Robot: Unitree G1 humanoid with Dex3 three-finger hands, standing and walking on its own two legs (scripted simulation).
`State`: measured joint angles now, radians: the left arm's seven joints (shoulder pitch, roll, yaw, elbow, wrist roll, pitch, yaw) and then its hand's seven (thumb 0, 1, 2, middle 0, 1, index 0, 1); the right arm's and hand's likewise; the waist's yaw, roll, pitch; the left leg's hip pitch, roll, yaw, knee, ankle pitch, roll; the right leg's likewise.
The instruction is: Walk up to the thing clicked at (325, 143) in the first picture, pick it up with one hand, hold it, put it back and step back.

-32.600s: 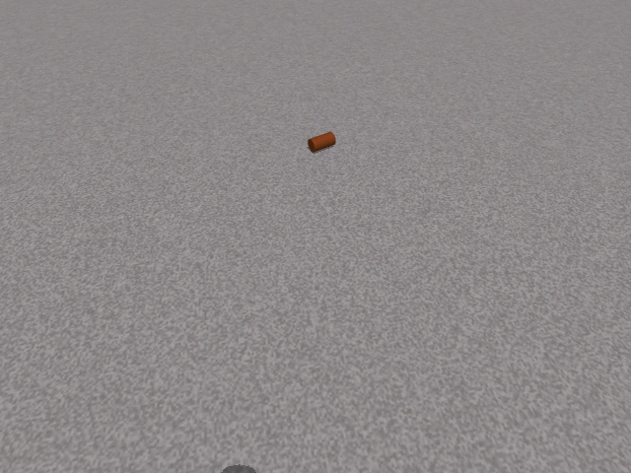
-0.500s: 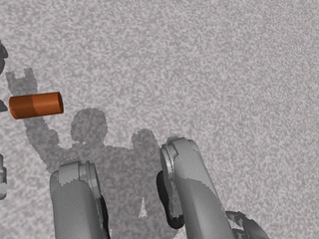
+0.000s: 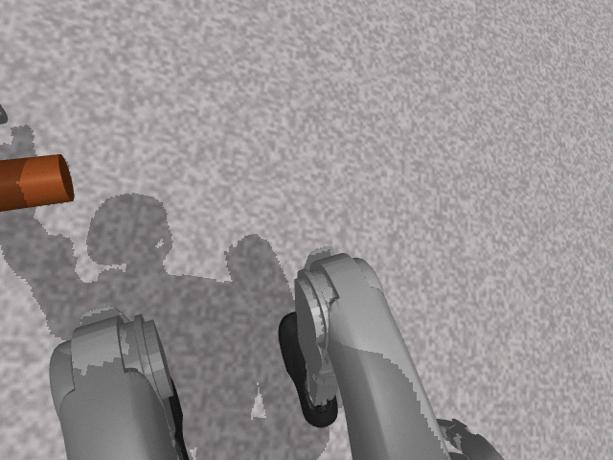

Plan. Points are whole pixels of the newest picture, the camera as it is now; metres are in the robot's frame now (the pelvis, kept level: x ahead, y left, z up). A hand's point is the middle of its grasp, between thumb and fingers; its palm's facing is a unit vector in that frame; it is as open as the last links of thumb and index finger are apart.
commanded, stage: home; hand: left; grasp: from above
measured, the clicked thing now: (14, 184) +0.53 +0.28 -0.30
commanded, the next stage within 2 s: none
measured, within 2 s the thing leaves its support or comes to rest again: neither
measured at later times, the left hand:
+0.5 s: hand out of the picture +0.41 +0.27 -0.01, palm faces -0.28 -0.62 -0.73, open 8.1 cm
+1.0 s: hand out of the picture +0.28 +0.22 +0.20, palm faces +0.14 -0.95 -0.27, open 7.4 cm
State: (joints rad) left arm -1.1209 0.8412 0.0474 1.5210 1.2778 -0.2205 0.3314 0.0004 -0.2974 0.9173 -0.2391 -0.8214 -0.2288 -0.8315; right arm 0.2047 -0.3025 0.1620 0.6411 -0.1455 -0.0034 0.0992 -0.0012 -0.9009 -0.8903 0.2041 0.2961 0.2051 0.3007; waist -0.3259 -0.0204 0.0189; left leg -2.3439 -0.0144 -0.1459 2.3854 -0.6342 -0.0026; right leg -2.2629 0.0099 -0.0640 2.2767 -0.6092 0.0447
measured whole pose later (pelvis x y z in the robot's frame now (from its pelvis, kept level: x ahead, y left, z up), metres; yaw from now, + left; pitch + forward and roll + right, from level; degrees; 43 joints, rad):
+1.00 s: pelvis +0.05 +0.00 +0.29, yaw +7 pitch +22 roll -4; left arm 0.09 0.27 0.06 0.20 -0.02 0.37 0.09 0.01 0.90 0.90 -0.21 -0.30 -0.20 -0.30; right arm 0.16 -0.20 0.06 0.55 0.04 -0.10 -0.10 0.01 -0.91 -0.89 0.21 0.30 0.21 0.30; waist -0.07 0.03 -0.18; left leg -1.23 0.02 -0.08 1.43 -0.58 -0.01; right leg -1.19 -0.01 -0.05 1.36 -0.55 0.02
